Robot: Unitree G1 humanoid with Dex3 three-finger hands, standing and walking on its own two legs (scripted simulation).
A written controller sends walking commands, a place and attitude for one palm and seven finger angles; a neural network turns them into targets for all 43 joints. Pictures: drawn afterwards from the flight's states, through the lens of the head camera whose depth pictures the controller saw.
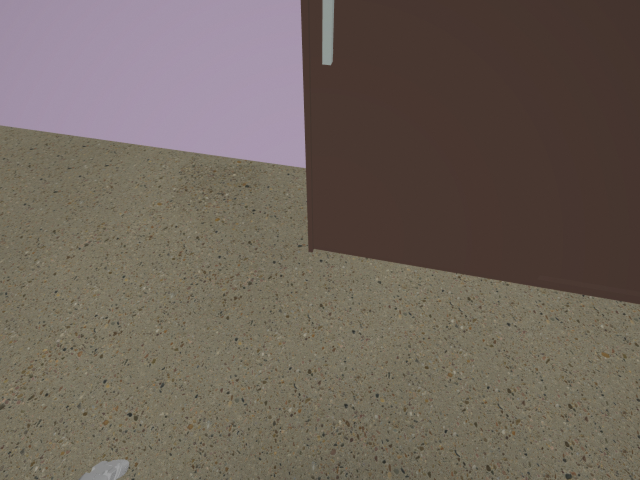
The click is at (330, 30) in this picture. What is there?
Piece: wardrobe's sliding door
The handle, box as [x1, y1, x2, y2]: [322, 0, 333, 64]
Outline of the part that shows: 323,0 322,63 330,64 332,61 333,0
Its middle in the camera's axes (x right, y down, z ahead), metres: +0.02 -0.55 +0.90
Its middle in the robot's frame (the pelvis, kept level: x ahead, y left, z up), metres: +1.07 +0.04 +0.18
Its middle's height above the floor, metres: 0.95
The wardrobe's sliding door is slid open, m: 0.00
